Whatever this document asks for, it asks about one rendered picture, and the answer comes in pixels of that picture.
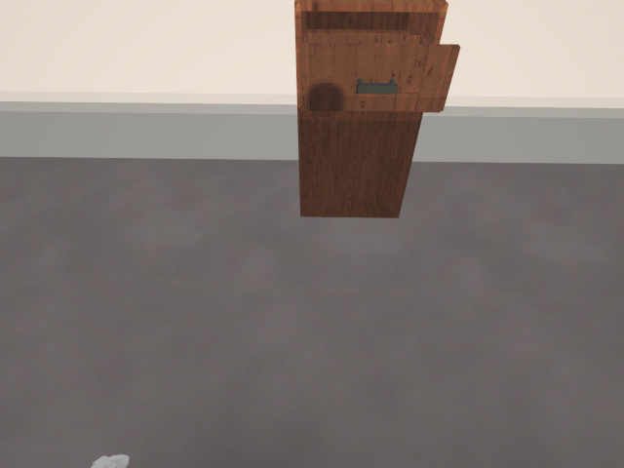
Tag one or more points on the cabinet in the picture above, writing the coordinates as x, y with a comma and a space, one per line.
357, 164

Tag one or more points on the drawer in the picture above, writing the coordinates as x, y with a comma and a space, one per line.
331, 64

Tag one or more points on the handle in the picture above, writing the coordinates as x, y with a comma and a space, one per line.
377, 88

